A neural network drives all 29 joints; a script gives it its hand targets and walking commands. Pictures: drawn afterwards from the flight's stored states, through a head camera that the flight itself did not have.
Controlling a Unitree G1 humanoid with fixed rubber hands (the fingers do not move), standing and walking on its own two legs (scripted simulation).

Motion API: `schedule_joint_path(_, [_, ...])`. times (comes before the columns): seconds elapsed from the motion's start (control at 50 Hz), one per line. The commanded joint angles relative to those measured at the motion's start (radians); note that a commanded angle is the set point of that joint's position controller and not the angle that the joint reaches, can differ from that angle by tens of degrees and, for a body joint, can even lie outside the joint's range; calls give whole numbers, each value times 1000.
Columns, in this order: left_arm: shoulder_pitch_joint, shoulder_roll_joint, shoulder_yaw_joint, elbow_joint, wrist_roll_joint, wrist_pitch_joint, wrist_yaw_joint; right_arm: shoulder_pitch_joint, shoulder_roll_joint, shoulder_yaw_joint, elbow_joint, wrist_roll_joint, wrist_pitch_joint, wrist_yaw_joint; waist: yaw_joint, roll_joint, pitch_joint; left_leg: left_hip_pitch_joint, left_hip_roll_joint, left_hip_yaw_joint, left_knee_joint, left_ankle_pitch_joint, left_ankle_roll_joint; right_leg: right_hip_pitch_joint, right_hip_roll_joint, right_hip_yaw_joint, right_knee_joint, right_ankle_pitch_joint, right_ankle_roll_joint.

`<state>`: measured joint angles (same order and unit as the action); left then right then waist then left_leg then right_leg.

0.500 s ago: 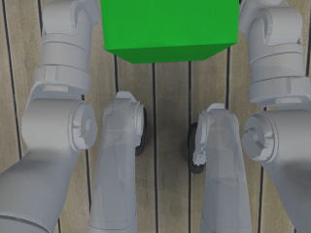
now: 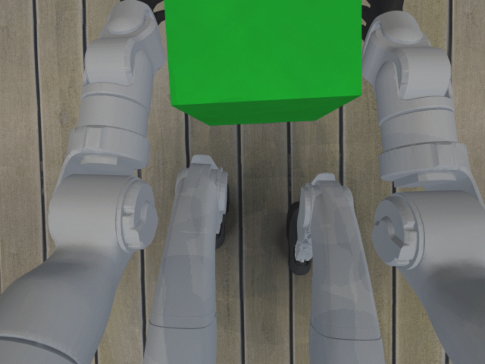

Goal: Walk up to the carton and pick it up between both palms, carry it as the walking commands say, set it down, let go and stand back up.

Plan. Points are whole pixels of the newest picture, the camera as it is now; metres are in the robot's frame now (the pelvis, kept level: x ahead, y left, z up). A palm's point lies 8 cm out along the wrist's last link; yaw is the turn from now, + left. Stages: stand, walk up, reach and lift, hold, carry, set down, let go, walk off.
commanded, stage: reach and lift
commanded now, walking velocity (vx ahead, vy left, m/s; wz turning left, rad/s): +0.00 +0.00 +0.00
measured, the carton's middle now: (260, 40) +0.53 +0.05 -0.11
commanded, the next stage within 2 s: none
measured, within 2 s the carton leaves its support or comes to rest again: neither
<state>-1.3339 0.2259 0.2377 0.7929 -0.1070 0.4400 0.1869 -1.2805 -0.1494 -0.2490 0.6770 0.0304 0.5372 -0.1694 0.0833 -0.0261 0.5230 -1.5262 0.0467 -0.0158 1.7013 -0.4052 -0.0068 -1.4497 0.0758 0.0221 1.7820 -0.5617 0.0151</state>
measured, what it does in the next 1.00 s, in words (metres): rises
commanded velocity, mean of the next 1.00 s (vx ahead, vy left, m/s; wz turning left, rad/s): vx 0.00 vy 0.00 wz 0.00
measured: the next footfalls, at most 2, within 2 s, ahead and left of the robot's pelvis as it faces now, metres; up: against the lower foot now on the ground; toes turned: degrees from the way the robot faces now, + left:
none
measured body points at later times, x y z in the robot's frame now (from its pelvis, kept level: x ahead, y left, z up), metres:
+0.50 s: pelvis +0.00 +0.00 +0.06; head +0.26 +0.03 +0.42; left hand +0.51 +0.20 +0.02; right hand +0.52 -0.09 +0.02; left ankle +0.18 +0.13 -0.49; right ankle +0.13 -0.12 -0.49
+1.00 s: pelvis +0.01 +0.00 +0.12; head +0.22 +0.04 +0.50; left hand +0.48 +0.20 +0.09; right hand +0.50 -0.10 +0.09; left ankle +0.18 +0.13 -0.49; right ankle +0.13 -0.12 -0.49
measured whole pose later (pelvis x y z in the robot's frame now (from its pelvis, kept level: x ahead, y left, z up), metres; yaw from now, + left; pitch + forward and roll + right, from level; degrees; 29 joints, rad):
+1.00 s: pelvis +0.01 +0.00 +0.12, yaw +0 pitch +2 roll -1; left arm -1.08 0.13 0.24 0.72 -0.08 0.45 0.20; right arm -1.04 -0.09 -0.25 0.66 0.03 0.50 -0.15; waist 0.09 -0.03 0.52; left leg -0.97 0.05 -0.02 1.27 -0.32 -0.01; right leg -0.90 0.07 0.03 1.32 -0.45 0.02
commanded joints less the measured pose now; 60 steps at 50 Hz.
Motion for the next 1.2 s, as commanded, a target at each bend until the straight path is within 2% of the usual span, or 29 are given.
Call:
schedule_joint_path(0.0, [-756,-1262,-437,-347,-115,25,-351,-947,1159,510,-318,150,-97,325,33,-49,-2504,931,-197,20,-251,233,-3,481,101,-14,-371,190,-11])
schedule_joint_path(0.04, [-727,-1273,-435,-329,-109,27,-352,-953,1157,521,-336,150,-100,325,38,-55,-2492,944,-198,18,-266,230,-1,499,99,-10,-389,186,-12])
schedule_joint_path(0.06, [-734,-1278,-451,-356,-119,27,-353,-955,1160,532,-356,157,-100,324,33,-52,-2520,968,-199,16,-272,240,-1,523,100,-9,-395,197,-11])
schedule_joint_path(0.1, [-719,-1272,-448,-344,-113,26,-352,-946,1166,539,-348,160,-99,323,46,-52,-2500,971,-198,16,-288,236,0,534,98,-1,-412,190,-11])
schedule_joint_path(0.24, [-688,-1292,-462,-341,-101,21,-356,-881,1181,530,-301,141,-103,332,34,-47,-2430,1011,-194,4,-347,216,-3,542,93,4,-470,172,-15])
schedule_joint_path(0.34, [-653,-1317,-490,-355,-107,23,-355,-854,1181,544,-320,146,-109,338,27,-30,-2438,1102,-194,-10,-389,231,-8,579,91,10,-510,187,-19])
schedule_joint_path(0.36, [-655,-1309,-484,-345,-104,23,-356,-840,1184,536,-290,140,-106,340,25,-36,-2397,1089,-191,-12,-399,213,-8,570,89,10,-518,171,-19])
schedule_joint_path(0.38, [-631,-1316,-481,-335,-97,22,-358,-836,1184,539,-295,136,-109,342,30,-38,-2388,1089,-190,-11,-405,212,-7,569,89,11,-527,165,-20])
schedule_joint_path(0.44, [-620,-1344,-523,-368,-114,23,-358,-845,1186,570,-356,150,-118,342,16,-32,-2446,1159,-194,-21,-426,244,-9,627,91,12,-550,205,-20])
schedule_joint_path(0.5, [-613,-1326,-525,-383,-110,24,-355,-824,1190,578,-339,155,-115,344,32,-29,-2420,1179,-191,-26,-454,242,-10,637,87,22,-574,199,-19])
schedule_joint_path(0.74, [-553,-1375,-557,-382,-103,32,-364,-743,1202,563,-310,134,-119,365,-3,-17,-2325,1300,-179,-52,-570,198,-15,694,81,29,-690,168,-30])
schedule_joint_path(0.86, [-511,-1380,-550,-378,-90,33,-374,-722,1217,573,-312,135,-121,376,10,-25,-2284,1333,-176,-49,-626,206,-11,757,76,41,-753,169,-30])
schedule_joint_path(0.96, [-516,-1390,-571,-400,-94,36,-380,-707,1218,577,-323,133,-123,382,-6,-23,-2267,1383,-172,-56,-674,207,-12,811,70,48,-808,176,-32])
schedule_joint_path(1.02, [-472,-1401,-568,-388,-80,37,-384,-684,1228,580,-323,131,-126,387,1,-19,-2233,1404,-171,-53,-702,223,-11,842,67,55,-838,187,-33])
schedule_joint_path(1.18, [-412,-1418,-565,-394,-61,39,-387,-614,1227,554,-308,109,-130,394,-16,-6,-2152,1489,-161,-67,-771,267,-10,907,58,69,-914,229,-40])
